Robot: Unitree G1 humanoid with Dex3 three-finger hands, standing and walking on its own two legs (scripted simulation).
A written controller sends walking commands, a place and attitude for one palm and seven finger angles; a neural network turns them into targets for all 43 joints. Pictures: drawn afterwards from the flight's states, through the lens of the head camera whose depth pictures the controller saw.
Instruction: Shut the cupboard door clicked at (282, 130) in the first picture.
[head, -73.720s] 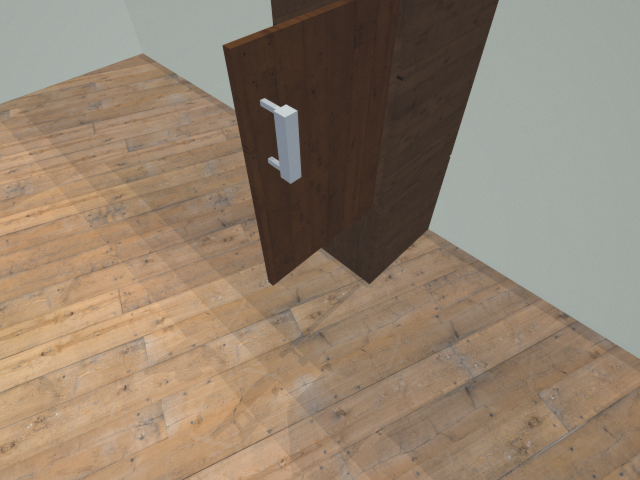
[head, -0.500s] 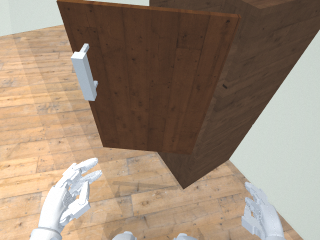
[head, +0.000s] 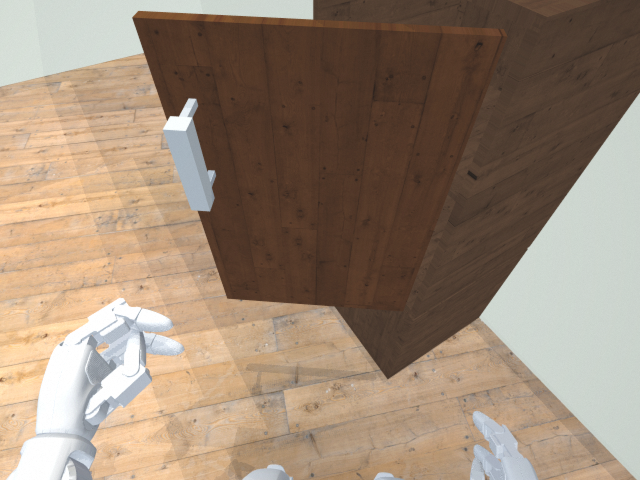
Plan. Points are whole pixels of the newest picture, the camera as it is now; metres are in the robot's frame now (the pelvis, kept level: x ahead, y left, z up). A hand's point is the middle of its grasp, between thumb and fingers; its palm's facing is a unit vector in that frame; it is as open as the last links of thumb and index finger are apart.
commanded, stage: raise the hand and make a fist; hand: left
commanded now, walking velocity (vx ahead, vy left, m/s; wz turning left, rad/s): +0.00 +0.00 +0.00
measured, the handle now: (196, 156) +0.48 +0.20 +0.14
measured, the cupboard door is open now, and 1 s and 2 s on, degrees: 54 54 54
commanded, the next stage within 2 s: bring the fist close to the handle in 1.04 s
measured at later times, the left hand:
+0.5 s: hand (143, 346) +0.23 +0.19 +0.12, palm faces -0.04 -1.00 -0.06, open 3.0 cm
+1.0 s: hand (131, 328) +0.23 +0.19 +0.15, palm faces +0.06 -1.00 -0.06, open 3.1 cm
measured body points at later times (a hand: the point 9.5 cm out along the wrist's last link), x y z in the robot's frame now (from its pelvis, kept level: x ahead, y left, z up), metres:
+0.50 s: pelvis +0.01 +0.01 +0.02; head +0.02 +0.01 +0.47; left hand +0.22 +0.24 +0.12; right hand +0.22 -0.19 -0.04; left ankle +0.02 +0.09 -0.69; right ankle +0.02 -0.10 -0.69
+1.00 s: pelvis +0.01 -0.01 +0.03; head +0.01 -0.02 +0.48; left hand +0.22 +0.24 +0.16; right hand +0.19 -0.24 -0.03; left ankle +0.02 +0.09 -0.69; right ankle +0.02 -0.10 -0.69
